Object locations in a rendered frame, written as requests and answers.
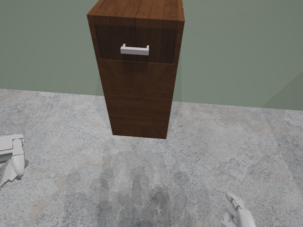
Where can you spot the cabinet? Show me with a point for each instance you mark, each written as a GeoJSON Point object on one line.
{"type": "Point", "coordinates": [138, 94]}

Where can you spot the right robot hand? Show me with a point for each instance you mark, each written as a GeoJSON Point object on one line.
{"type": "Point", "coordinates": [243, 217]}

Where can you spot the handle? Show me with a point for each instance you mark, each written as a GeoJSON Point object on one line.
{"type": "Point", "coordinates": [134, 50]}

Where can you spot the left robot hand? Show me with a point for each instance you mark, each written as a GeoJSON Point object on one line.
{"type": "Point", "coordinates": [13, 155]}

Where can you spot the drawer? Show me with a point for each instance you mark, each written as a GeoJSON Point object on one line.
{"type": "Point", "coordinates": [161, 41]}

